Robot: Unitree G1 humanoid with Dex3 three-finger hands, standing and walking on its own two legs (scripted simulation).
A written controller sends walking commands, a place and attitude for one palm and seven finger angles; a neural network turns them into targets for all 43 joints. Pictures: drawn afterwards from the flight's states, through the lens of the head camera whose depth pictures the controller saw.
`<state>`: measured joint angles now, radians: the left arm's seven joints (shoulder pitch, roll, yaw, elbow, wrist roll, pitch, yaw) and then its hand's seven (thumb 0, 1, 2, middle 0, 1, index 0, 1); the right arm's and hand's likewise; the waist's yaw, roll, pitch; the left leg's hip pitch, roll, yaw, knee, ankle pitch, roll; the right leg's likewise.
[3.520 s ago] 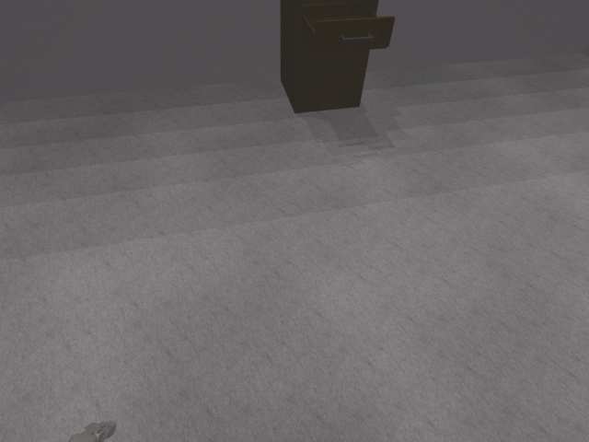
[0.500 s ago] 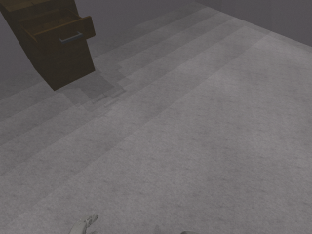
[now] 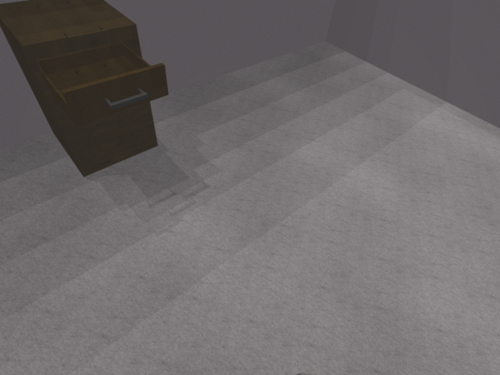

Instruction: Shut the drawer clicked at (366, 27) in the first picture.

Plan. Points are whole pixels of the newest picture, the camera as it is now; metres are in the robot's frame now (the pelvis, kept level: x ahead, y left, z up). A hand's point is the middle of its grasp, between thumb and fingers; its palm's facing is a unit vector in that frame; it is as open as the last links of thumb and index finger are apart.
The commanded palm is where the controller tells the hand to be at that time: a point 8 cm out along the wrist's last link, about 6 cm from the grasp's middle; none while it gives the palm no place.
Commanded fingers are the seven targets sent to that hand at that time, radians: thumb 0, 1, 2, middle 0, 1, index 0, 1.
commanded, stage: walk to a spot facing it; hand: left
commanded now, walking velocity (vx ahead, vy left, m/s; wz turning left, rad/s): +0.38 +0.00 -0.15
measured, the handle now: (126, 98) +1.05 +0.53 -0.21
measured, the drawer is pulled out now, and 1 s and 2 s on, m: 0.26 0.26 0.26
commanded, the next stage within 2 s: turn to face it in 1.56 s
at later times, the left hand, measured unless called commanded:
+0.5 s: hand (207, 278) +0.34 +0.10 -0.17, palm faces -0.01 -0.98 -0.19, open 7.3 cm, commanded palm none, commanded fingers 0.00 0.90 0.90 -0.20 -0.30 -0.20 -0.30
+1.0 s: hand (187, 255) +0.40 +0.16 -0.18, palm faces +0.05 -0.99 -0.15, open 7.4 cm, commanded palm none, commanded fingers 0.00 0.90 0.90 -0.20 -0.30 -0.20 -0.30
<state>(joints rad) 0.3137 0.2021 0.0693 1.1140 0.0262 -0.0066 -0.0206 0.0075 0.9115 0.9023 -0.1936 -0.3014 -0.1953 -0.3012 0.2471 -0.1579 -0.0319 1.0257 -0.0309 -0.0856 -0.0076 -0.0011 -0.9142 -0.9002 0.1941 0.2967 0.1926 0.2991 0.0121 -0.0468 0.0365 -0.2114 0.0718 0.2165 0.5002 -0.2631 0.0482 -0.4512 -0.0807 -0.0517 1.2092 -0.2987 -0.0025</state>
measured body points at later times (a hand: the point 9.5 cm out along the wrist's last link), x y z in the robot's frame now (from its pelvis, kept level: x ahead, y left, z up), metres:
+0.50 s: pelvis +0.23 -0.06 -0.01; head +0.25 -0.07 +0.44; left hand +0.34 +0.16 -0.15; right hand +0.14 -0.26 -0.17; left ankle +0.14 +0.08 -0.64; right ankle +0.28 -0.14 -0.74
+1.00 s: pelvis +0.44 -0.01 -0.01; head +0.46 +0.00 +0.44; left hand +0.40 +0.21 -0.17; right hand +0.53 -0.24 -0.14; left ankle +0.49 +0.08 -0.74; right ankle +0.38 -0.14 -0.65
